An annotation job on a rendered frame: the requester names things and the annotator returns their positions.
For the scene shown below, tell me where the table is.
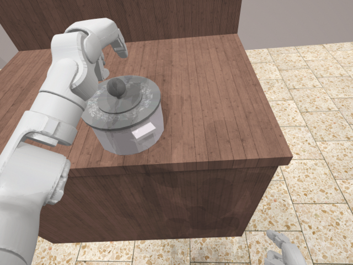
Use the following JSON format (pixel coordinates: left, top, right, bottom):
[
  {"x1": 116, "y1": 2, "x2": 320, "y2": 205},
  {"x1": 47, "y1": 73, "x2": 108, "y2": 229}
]
[{"x1": 0, "y1": 0, "x2": 293, "y2": 243}]

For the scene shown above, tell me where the right robot hand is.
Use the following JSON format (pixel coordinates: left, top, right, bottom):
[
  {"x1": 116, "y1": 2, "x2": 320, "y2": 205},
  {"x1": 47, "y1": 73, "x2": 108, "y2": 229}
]
[{"x1": 264, "y1": 230, "x2": 307, "y2": 265}]

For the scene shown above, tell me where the left robot upper arm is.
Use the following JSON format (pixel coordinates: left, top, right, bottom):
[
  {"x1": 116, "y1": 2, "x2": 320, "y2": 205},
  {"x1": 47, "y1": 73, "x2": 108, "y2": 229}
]
[{"x1": 0, "y1": 142, "x2": 71, "y2": 265}]

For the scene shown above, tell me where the robot left forearm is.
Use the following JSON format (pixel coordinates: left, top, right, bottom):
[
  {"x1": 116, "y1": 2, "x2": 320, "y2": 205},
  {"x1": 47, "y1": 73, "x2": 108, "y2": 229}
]
[{"x1": 0, "y1": 26, "x2": 101, "y2": 177}]

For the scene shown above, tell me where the knob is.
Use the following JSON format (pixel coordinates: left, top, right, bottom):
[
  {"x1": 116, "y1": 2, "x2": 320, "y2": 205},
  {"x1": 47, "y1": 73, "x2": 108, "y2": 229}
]
[{"x1": 106, "y1": 78, "x2": 126, "y2": 97}]

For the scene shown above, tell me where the left robot hand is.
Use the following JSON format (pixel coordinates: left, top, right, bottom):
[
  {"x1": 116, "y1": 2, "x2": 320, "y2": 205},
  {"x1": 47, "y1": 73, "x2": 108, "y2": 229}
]
[{"x1": 65, "y1": 18, "x2": 128, "y2": 81}]

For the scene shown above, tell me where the lid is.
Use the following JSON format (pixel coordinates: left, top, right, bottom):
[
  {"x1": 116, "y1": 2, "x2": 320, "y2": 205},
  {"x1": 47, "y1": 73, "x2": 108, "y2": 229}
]
[{"x1": 81, "y1": 75, "x2": 161, "y2": 131}]

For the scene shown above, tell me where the pot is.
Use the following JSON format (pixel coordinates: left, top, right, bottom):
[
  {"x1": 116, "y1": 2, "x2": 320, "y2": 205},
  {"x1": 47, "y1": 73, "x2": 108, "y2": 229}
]
[{"x1": 92, "y1": 103, "x2": 164, "y2": 155}]

